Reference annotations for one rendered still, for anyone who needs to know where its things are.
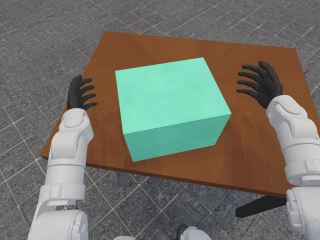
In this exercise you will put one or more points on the carton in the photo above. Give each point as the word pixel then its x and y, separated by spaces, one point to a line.
pixel 170 108

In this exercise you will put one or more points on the robot right forearm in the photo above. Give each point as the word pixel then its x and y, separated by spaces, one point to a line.
pixel 299 141

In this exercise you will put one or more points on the robot right thigh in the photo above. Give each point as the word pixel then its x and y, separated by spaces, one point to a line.
pixel 194 234

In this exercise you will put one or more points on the right robot shin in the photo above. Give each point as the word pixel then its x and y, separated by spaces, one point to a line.
pixel 191 227

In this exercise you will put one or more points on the robot right upper arm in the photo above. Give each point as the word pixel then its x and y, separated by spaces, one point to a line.
pixel 303 211

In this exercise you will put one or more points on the robot left forearm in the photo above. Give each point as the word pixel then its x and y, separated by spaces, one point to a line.
pixel 66 163

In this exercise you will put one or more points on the table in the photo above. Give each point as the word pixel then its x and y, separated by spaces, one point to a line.
pixel 246 157

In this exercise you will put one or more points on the right robot hand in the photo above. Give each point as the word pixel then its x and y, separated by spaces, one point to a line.
pixel 269 85

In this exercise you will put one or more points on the left robot hand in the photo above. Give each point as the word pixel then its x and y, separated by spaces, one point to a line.
pixel 75 99

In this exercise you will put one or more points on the robot left upper arm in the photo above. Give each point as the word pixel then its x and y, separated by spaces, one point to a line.
pixel 60 225

